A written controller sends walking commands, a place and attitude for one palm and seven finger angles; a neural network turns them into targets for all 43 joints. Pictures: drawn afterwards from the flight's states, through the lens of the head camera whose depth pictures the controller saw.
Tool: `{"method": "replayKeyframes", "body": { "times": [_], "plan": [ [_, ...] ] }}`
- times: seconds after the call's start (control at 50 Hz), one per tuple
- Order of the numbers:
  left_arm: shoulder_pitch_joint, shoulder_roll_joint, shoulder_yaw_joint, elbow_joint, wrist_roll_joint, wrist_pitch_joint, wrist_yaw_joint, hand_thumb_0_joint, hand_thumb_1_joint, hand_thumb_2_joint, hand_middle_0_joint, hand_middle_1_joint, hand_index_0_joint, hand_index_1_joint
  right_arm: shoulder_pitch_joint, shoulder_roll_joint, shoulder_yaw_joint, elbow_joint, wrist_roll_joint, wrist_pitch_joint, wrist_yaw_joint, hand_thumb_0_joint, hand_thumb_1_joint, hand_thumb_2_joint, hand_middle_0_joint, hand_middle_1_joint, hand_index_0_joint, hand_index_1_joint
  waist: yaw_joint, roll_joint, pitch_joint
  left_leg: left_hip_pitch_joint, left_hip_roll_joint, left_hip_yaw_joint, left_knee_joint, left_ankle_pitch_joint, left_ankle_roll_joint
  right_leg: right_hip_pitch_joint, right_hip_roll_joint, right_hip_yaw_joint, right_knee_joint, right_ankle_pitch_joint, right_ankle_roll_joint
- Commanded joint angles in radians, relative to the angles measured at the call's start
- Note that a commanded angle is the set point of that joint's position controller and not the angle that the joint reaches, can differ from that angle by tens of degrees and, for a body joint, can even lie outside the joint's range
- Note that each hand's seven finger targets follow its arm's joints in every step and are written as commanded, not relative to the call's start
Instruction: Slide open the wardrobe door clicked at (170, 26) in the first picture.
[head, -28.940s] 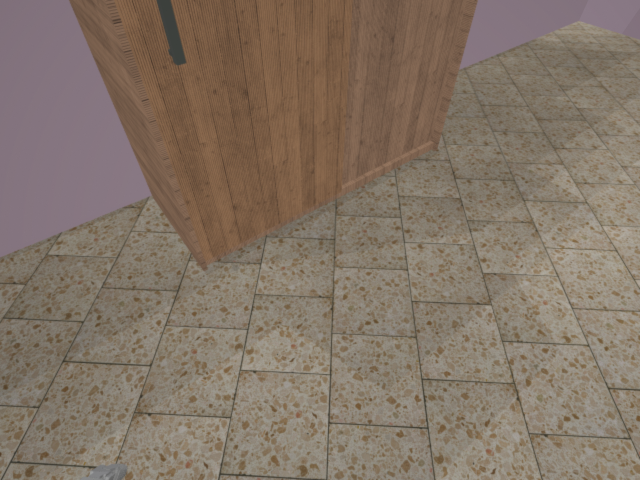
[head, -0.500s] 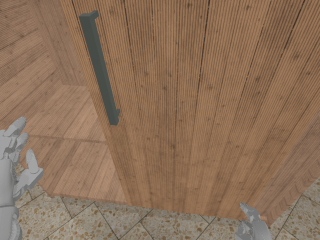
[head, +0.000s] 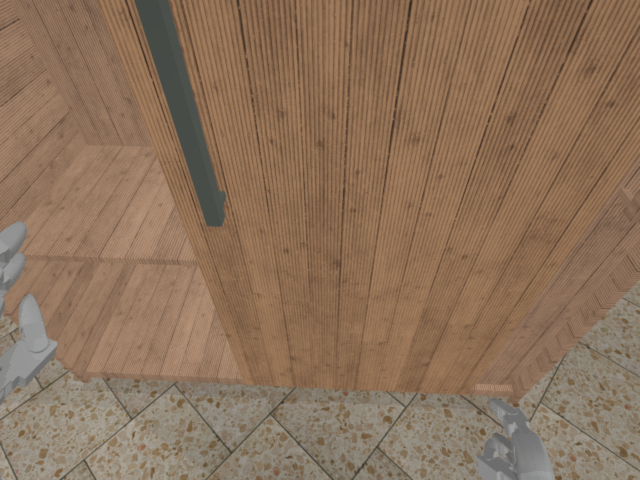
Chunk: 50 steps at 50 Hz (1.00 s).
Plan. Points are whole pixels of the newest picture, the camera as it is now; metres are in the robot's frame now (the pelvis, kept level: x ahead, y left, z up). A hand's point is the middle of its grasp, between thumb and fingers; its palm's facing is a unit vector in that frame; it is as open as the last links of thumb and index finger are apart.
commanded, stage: step back with the hand held close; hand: left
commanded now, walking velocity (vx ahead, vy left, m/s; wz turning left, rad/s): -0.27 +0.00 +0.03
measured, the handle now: (194, 120) +0.49 +0.20 +0.22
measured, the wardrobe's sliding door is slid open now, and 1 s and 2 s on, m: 0.52 0.52 0.52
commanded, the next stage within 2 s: stop stepping back and stand still in 0.88 s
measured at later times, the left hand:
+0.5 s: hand out of the picture +0.11 +0.29 +0.17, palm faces +0.54 -0.70 -0.46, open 7.4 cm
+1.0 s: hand out of the picture -0.01 +0.28 +0.18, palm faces +0.57 -0.74 -0.37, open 7.4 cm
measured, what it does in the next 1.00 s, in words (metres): walks backwards: right foot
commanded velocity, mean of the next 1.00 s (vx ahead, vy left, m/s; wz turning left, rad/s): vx -0.32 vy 0.00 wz -0.06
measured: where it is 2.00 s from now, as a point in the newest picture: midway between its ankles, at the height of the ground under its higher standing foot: outside the picture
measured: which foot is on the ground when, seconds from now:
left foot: down 0.00-0.92, up 0.94-1.00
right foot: down 0.00-0.70, up 0.72-0.90, down 0.92-1.00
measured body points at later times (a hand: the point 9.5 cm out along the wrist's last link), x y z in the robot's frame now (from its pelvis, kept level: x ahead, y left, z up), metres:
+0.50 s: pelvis -0.07 +0.00 -0.02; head -0.07 +0.01 +0.43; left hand +0.07 +0.32 +0.19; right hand +0.10 -0.22 -0.09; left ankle +0.03 +0.11 -0.73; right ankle +0.03 -0.12 -0.73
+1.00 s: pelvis -0.19 +0.00 -0.01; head -0.18 +0.01 +0.44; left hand -0.04 +0.31 +0.20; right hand +0.02 -0.19 -0.09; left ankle -0.07 +0.11 -0.69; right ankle -0.22 -0.12 -0.74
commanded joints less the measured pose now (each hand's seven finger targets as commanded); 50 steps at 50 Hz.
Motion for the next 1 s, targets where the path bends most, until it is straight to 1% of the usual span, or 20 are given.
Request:
{"method": "replayKeyframes", "body": {
  "times": [0.0,0.12,0.18,0.32,0.4,0.52,0.58,0.62,0.66,0.68,0.72,0.76,0.84,0.86,0.88,0.9,0.92,0.94,0.96,0.98],
  "plan": [
    [-0.044,0.15,0.139,-0.192,0.002,-0.077,0.039,0.0,0.9,0.9,-0.2,-0.3,-0.2,-0.3,-0.099,-0.126,-0.037,-0.161,-0.006,-0.058,-0.007,0.0,-0.9,-0.9,0.2,0.3,0.2,0.3,0.017,0.078,-0.124,-0.079,0.128,-0.141,-0.147,0.163,0.028,0.092,0.0,0.042,0.026,0.084,-0.007],
    [-0.086,0.156,0.131,-0.198,0.017,-0.105,0.051,0.0,0.9,0.9,-0.2,-0.3,-0.2,-0.3,-0.078,-0.121,-0.035,-0.152,-0.004,-0.078,-0.005,0.0,-0.9,-0.9,0.2,0.3,0.2,0.3,-0.003,-0.036,-0.07,-0.166,0.069,-0.124,-0.098,-0.242,0.028,-0.002,-0.066,0.139,-0.103,-0.108,-0.036],
    [-0.104,0.164,0.136,-0.209,0.024,-0.123,0.062,0.0,0.9,0.9,-0.2,-0.3,-0.2,-0.3,-0.076,-0.116,-0.031,-0.143,-0.009,-0.088,-0.009,0.0,-0.9,-0.9,0.2,0.3,0.2,0.3,-0.007,-0.023,-0.057,-0.159,0.062,-0.13,-0.081,-0.269,0.025,-0.053,-0.081,0.16,-0.142,-0.21,-0.049],
    [-0.076,0.154,0.163,-0.217,0.043,-0.164,0.071,0.0,0.9,0.9,-0.2,-0.3,-0.2,-0.3,-0.074,-0.13,-0.038,-0.152,-0.008,-0.123,-0.015,0.0,-0.9,-0.9,0.2,0.3,0.2,0.3,0.007,0.14,-0.109,-0.341,0.146,-0.245,-0.261,-0.411,0.062,0.187,0.042,0.039,0.095,-0.051,-0.009],
    [-0.061,0.15,0.168,-0.204,0.05,-0.172,0.061,0.0,0.9,0.9,-0.2,-0.3,-0.2,-0.3,-0.069,-0.132,-0.041,-0.15,-0.015,-0.138,-0.01,0.0,-0.9,-0.9,0.2,0.3,0.2,0.3,0.006,0.129,-0.08,-0.422,0.149,-0.242,-0.247,-0.452,0.073,0.227,0.054,0.07,0.13,-0.013,-0.011],
    [-0.142,0.163,0.157,-0.206,0.045,-0.177,0.063,0.0,0.9,0.9,-0.2,-0.3,-0.2,-0.3,-0.049,-0.108,-0.045,-0.113,-0.026,-0.136,0.0,0.0,-0.9,-0.9,0.2,0.3,0.2,0.3,-0.011,-0.102,-0.015,-0.246,0.03,-0.135,0.075,-0.373,0.017,-0.146,-0.113,0.335,-0.15,-0.26,-0.1],
    [-0.175,0.17,0.14,-0.233,0.036,-0.169,0.071,0.0,0.9,0.9,-0.2,-0.3,-0.2,-0.3,-0.046,-0.094,-0.042,-0.085,-0.025,-0.121,0.009,0.0,-0.9,-0.9,0.2,0.3,0.2,0.3,-0.02,-0.167,-0.087,-0.021,0.006,-0.113,0.204,-0.245,-0.005,-0.302,-0.183,0.335,-0.208,-0.273,-0.12],
    [-0.185,0.181,0.148,-0.259,0.034,-0.172,0.074,0.0,0.9,0.9,-0.2,-0.3,-0.2,-0.3,-0.051,-0.103,-0.043,-0.092,-0.022,-0.115,0.005,0.0,-0.9,-0.9,0.2,0.3,0.2,0.3,-0.025,-0.116,-0.081,0.009,0.031,-0.158,0.153,-0.284,0.013,-0.363,-0.137,0.255,-0.166,-0.339,-0.093],
    [-0.16,0.179,0.17,-0.286,0.031,-0.176,0.071,0.0,0.9,0.9,-0.2,-0.3,-0.2,-0.3,-0.074,-0.124,-0.044,-0.121,-0.023,-0.117,-0.009,0.0,-0.9,-0.9,0.2,0.3,0.2,0.3,-0.019,0.121,-0.082,-0.192,0.165,-0.316,-0.131,-0.472,0.067,-0.212,0.003,0.118,0.138,-0.313,-0.039],
    [-0.162,0.173,0.19,-0.309,0.037,-0.176,0.067,0.0,0.9,0.9,-0.2,-0.3,-0.2,-0.3,-0.099,-0.135,-0.051,-0.133,-0.031,-0.125,-0.012,0.0,-0.9,-0.9,0.2,0.3,0.2,0.3,-0.002,0.319,-0.129,-0.409,0.295,-0.446,-0.361,-0.63,0.116,0.019,0.125,0.024,0.51,-0.235,-0.003],
    [-0.215,0.23,0.217,-0.383,0.013,-0.18,0.055,0.0,0.9,0.9,-0.2,-0.3,-0.2,-0.3,-0.095,-0.092,-0.078,-0.108,-0.037,-0.148,-0.003,0.0,-0.9,-0.9,0.2,0.3,0.2,0.3,0.009,0.178,-0.203,-0.309,0.297,-0.328,-0.362,-0.331,0.08,0.011,0.148,0.052,0.789,-0.311,-0.006],
    [-0.078,0.171,0.187,-0.236,-0.012,-0.172,0.052,0.0,0.9,0.9,-0.2,-0.3,-0.2,-0.3,-0.118,-0.094,-0.078,-0.102,-0.019,-0.17,0.014,0.0,-0.9,-0.9,0.2,0.3,0.2,0.3,0.016,0.173,-0.181,-0.185,0.283,-0.233,-0.309,-0.288,0.077,-0.061,0.121,0.039,0.702,-0.312,-0.005],
    [-0.135,0.18,0.163,-0.262,-0.026,-0.153,0.051,0.0,0.9,0.9,-0.2,-0.3,-0.2,-0.3,-0.126,-0.089,-0.054,-0.095,-0.024,-0.158,0.029,0.0,-0.9,-0.9,0.2,0.3,0.2,0.3,0.003,0.243,-0.098,-0.265,0.25,-0.145,-0.383,-0.364,-0.017,0.114,0.117,-0.022,0.251,-0.395,-0.054],
    [-0.155,0.171,0.148,-0.261,-0.024,-0.153,0.045,0.0,0.9,0.9,-0.2,-0.3,-0.2,-0.3,-0.124,-0.079,-0.051,-0.087,-0.025,-0.151,0.033,0.0,-0.9,-0.9,0.2,0.3,0.2,0.3,0.008,0.151,-0.103,-0.186,0.199,-0.093,-0.244,-0.321,-0.064,0.065,0.073,0.033,0.014,-0.412,-0.091],
    [-0.186,0.189,0.144,-0.275,-0.017,-0.16,0.043,0.0,0.9,0.9,-0.2,-0.3,-0.2,-0.3,-0.115,-0.058,-0.052,-0.08,-0.021,-0.142,0.038,0.0,-0.9,-0.9,0.2,0.3,0.2,0.3,0.004,-0.071,-0.089,-0.088,0.101,-0.036,0.093,-0.244,-0.119,-0.104,-0.108,0.359,-0.281,-0.469,-0.184],
    [-0.256,0.249,0.152,-0.313,0.011,-0.168,0.05,0.0,0.9,0.9,-0.2,-0.3,-0.2,-0.3,-0.132,-0.053,-0.041,-0.077,-0.028,-0.136,0.04,0.0,-0.9,-0.9,0.2,0.3,0.2,0.3,0.024,-0.3,0.0,-0.086,-0.014,-0.037,0.485,-0.216,-0.126,-0.351,-0.389,0.741,-0.468,-0.321,-0.264],
    [-0.263,0.278,0.199,-0.254,0.029,-0.167,0.066,0.0,0.9,0.9,-0.2,-0.3,-0.2,-0.3,-0.158,-0.062,-0.022,-0.061,-0.065,-0.128,0.036,0.0,-0.9,-0.9,0.2,0.3,0.2,0.3,0.013,-0.184,0.029,-0.131,0.012,-0.081,0.604,-0.244,-0.11,-0.346,-0.343,0.564,-0.382,0.106,-0.249],
    [-0.307,0.216,0.105,-0.279,0.008,-0.138,0.042,0.0,0.9,0.9,-0.2,-0.3,-0.2,-0.3,-0.15,-0.039,-0.021,-0.056,-0.038,-0.12,0.04,0.0,-0.9,-0.9,0.2,0.3,0.2,0.3,0.015,-0.273,-0.098,-0.213,-0.049,-0.094,0.615,-0.262,-0.098,-0.155,-0.276,0.482,-0.27,0.334,-0.202],
    [-0.25,0.208,0.114,-0.223,0.01,-0.11,0.035,0.0,0.9,0.9,-0.2,-0.3,-0.2,-0.3,-0.148,-0.04,-0.025,-0.075,-0.026,-0.12,0.028,0.0,-0.9,-0.9,0.2,0.3,0.2,0.3,0.013,-0.322,-0.066,-0.249,-0.035,-0.093,0.586,-0.228,-0.089,-0.011,-0.216,0.383,-0.186,0.574,-0.171],
    [-0.215,0.191,0.112,-0.18,0.018,-0.094,0.033,0.0,0.9,0.9,-0.2,-0.3,-0.2,-0.3,-0.145,-0.044,-0.015,-0.078,-0.019,-0.114,0.018,0.0,-0.9,-0.9,0.2,0.3,0.2,0.3,0.003,-0.276,-0.078,-0.229,-0.023,-0.067,0.521,-0.205,-0.084,0.047,-0.201,0.32,-0.126,0.694,-0.162]
  ]
}}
